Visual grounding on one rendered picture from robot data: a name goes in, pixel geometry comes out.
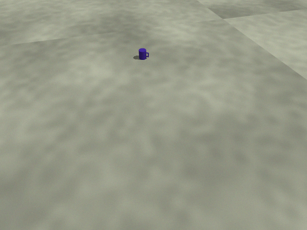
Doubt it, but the mug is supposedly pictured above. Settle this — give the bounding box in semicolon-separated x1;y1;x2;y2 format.
139;48;149;60

